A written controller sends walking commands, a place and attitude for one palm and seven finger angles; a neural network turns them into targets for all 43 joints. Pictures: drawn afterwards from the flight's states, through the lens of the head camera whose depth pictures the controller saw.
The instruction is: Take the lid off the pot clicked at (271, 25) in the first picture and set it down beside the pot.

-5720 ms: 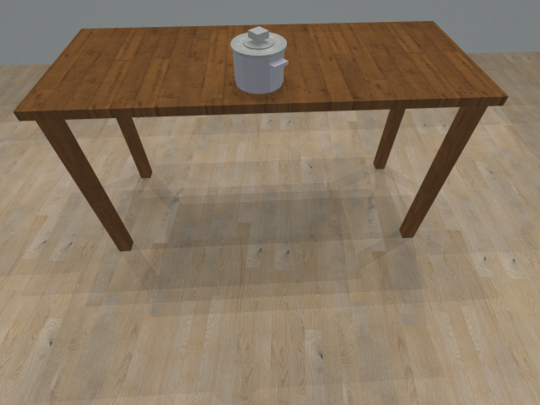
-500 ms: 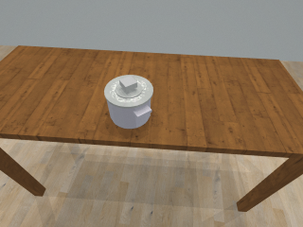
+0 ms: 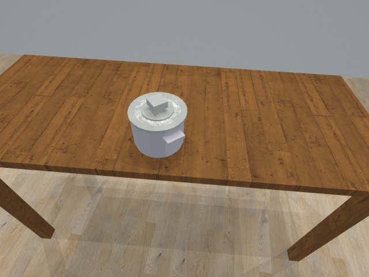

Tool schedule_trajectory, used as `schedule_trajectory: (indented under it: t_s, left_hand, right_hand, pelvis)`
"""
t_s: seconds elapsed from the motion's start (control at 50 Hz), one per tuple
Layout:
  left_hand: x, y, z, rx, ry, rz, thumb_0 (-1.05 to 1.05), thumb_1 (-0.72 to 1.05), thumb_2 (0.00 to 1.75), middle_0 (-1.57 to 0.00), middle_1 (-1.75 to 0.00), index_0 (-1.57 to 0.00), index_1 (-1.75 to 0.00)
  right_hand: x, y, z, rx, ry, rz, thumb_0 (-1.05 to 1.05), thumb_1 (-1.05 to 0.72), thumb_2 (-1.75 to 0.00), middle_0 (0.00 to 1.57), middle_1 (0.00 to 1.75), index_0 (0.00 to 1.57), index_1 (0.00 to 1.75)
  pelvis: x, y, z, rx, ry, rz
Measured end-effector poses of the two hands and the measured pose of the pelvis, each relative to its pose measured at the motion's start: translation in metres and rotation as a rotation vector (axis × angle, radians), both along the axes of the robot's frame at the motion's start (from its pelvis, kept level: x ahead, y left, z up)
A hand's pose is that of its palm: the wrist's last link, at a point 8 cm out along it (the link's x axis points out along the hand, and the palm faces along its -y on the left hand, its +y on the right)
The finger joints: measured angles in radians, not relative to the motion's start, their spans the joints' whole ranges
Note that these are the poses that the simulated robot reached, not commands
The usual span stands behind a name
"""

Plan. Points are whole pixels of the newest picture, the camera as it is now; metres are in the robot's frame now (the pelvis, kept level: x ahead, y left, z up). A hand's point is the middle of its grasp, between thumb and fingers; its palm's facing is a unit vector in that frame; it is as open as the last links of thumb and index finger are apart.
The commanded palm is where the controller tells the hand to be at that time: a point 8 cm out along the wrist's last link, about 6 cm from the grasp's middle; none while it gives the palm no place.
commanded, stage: look again from close up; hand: left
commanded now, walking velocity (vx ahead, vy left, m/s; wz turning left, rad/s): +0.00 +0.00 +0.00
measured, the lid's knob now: (157, 102) +0.50 +0.11 +0.11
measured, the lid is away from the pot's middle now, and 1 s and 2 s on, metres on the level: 0.00 0.00 0.00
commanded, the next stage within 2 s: lift the closed hand beside the body in 0.62 s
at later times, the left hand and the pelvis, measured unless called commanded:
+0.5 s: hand out of the picture -0.02 +0.16 -0.18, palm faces +0.03 -0.99 -0.15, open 7.4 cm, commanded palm none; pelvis +0.00 +0.01 +0.00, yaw +0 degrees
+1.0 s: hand (99, 272) +0.15 +0.19 -0.06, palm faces +0.14 -0.96 -0.26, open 5.8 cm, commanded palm +0.09 +0.24 -0.03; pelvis +0.00 +0.01 -0.01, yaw +1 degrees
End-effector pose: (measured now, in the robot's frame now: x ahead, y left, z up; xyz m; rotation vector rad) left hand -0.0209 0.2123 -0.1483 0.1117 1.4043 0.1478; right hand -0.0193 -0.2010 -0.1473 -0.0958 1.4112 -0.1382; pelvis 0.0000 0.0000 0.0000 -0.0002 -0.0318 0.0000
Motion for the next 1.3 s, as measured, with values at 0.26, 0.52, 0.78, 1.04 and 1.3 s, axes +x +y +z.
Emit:
schedule_trajectory:
  t_s: [0.26, 0.52, 0.78, 1.04, 1.3]
  left_hand:
    - [-0.003, 0.0, -0.001, -0.006, 0.015, 0.003, 0.0, 0.91, 0.89, -0.19, -0.3, -0.2, -0.3]
    - [-0.002, 0.0, -0.003, -0.018, 0.02, 0.001, 0.0, 0.91, 0.89, -0.19, -0.3, -0.2, -0.3]
    - [0.022, 0.013, 0.008, 0.037, -0.092, 0.001, 0.02, 0.93, 0.89, -0.2, -0.31, -0.21, -0.3]
    - [0.141, 0.024, 0.12, 0.154, -0.85, -0.064, 0.02, 0.93, 0.89, -0.54, -0.68, -0.55, -0.68]
    - [0.116, 0.044, 0.153, 0.275, -0.903, 0.006, 0.01, 0.9, 0.89, -1.08, -1.27, -1.09, -1.27]
  right_hand:
    - [-0.007, 0.007, 0.0, 0.006, 0.021, -0.01, 0.0, -0.91, -0.9, 0.2, 0.3, 0.2, 0.3]
    - [-0.005, 0.011, 0.001, 0.002, 0.019, -0.016, 0.0, -0.91, -0.9, 0.2, 0.3, 0.2, 0.3]
    - [0.006, 0.009, 0.003, -0.015, -0.05, 0.005, 0.02, -0.92, -0.9, 0.2, 0.3, 0.2, 0.3]
    - [0.195, -0.036, 0.083, -0.113, -0.832, 0.118, 0.02, -0.92, -0.9, 0.2, 0.3, 0.2, 0.3]
    - [0.239, -0.017, 0.1, -0.101, -0.905, 0.224, 0.01, -0.9, -0.9, 0.2, 0.3, 0.21, 0.31]
  pelvis:
    - [0.001, 0.003, 0.0, -0.001, 0.006, -0.002]
    - [0.004, 0.006, -0.001, -0.003, 0.007, -0.006]
    - [0.005, 0.012, -0.003, -0.005, 0.013, 0.001]
    - [0.002, 0.008, -0.007, 0.0, 0.011, 0.017]
    - [0.009, -0.003, -0.008, -0.018, 0.035, 0.051]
